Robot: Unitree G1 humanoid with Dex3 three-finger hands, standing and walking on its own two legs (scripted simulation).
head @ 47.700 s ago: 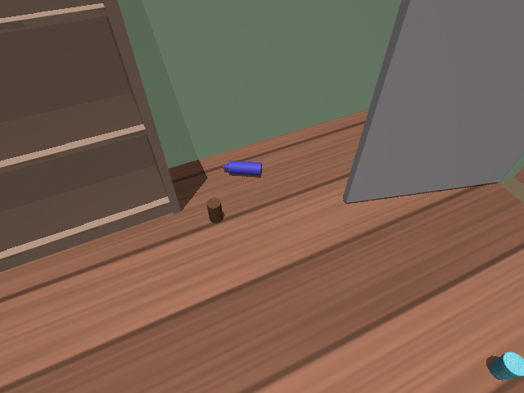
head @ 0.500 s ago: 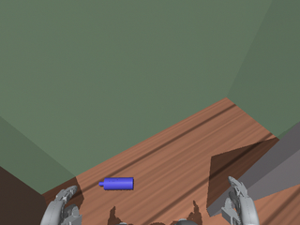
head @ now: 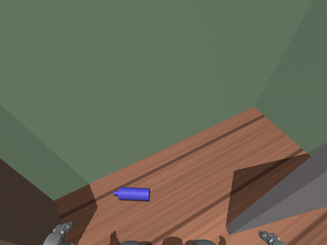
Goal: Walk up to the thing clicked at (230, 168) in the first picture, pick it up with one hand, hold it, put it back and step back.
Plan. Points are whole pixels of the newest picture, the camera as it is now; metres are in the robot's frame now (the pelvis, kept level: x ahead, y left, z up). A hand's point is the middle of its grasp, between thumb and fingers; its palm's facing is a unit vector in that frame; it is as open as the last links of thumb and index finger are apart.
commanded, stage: stand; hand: left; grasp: from above
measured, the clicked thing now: (131, 193) +0.47 +0.19 -0.71
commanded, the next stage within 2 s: none
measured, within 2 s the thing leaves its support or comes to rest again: neither
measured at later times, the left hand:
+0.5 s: hand out of the picture +0.03 +0.23 -0.13, palm faces +0.05 -0.94 -0.33, open 7.4 cm
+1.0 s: hand out of the picture +0.05 +0.22 -0.12, palm faces +0.03 -0.94 -0.33, open 7.4 cm
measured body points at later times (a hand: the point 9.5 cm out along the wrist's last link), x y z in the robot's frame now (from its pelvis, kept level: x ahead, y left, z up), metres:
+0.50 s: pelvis -0.01 +0.00 +0.03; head -0.01 -0.01 +0.48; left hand +0.03 +0.28 -0.10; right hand +0.06 -0.28 -0.11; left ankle +0.00 +0.12 -0.71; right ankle +0.03 -0.14 -0.71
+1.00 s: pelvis +0.00 -0.02 +0.04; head +0.00 -0.03 +0.49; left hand +0.05 +0.27 -0.10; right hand +0.05 -0.31 -0.11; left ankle +0.00 +0.12 -0.71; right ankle +0.03 -0.14 -0.71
